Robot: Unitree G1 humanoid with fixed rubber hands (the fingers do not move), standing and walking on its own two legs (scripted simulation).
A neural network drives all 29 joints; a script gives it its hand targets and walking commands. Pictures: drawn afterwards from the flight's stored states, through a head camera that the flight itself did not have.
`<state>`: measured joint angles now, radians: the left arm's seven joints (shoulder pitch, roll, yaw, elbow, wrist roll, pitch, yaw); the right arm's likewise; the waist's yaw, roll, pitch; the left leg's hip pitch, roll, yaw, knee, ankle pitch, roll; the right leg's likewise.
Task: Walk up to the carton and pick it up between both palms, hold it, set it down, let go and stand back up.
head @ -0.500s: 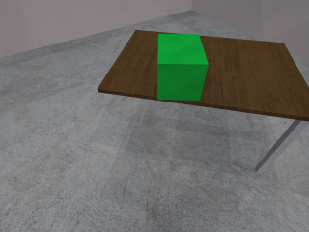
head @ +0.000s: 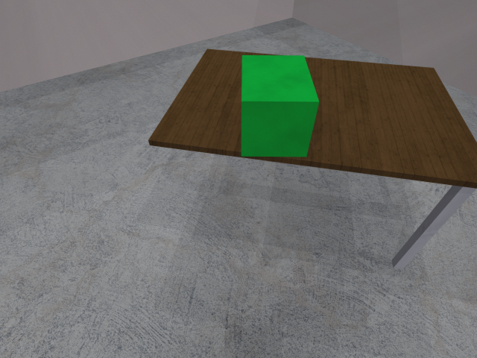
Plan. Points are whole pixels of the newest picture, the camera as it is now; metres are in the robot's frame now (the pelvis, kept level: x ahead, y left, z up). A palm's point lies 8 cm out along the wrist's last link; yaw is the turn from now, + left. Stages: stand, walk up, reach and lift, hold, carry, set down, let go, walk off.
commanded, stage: walk up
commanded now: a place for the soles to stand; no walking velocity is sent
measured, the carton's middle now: (273, 104) +0.89 -0.09 -0.05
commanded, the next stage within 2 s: none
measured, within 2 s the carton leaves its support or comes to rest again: neither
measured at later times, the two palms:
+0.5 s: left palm out of the picture +0.12 +0.24 -0.11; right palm out of the picture +0.13 -0.28 -0.15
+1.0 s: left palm (127, 226) +0.45 +0.30 -0.12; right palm (348, 307) +0.26 -0.20 -0.13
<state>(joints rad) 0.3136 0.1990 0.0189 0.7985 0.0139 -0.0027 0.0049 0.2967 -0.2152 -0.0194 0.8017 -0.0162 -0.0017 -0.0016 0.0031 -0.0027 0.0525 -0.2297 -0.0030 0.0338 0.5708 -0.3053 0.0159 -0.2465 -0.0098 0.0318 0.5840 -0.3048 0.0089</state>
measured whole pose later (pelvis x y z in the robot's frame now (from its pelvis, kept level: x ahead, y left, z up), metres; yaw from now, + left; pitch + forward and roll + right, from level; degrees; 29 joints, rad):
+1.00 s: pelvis +0.30 +0.06 -0.02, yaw -14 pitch -6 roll +2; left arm 0.33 0.26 0.07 0.65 0.03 0.00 -0.01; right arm 0.36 -0.26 -0.04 0.76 -0.05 -0.04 0.00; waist -0.04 -0.05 0.15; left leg -0.24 0.03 0.22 0.69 -0.36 0.06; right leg -0.52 -0.04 0.01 1.13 -0.42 -0.01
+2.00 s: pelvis +0.37 +0.07 -0.01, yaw -12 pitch -3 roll +0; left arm 0.18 0.24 0.00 0.81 0.01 0.02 0.00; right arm 0.32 -0.25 -0.01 0.68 0.01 0.01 0.02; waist 0.00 0.01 0.09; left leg -0.17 -0.01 0.00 0.61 -0.39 0.01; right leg -0.33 -0.07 -0.04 0.59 -0.20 0.03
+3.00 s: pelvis +0.44 +0.00 +0.00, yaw -7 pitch -3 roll -1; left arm 0.31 0.23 -0.02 0.80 -0.01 0.00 -0.01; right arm 0.18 -0.23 0.00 0.80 0.00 0.01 0.00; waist 0.01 0.01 0.06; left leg -0.30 0.01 0.00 0.57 -0.22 0.01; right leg -0.16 0.00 -0.16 0.55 -0.33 -0.04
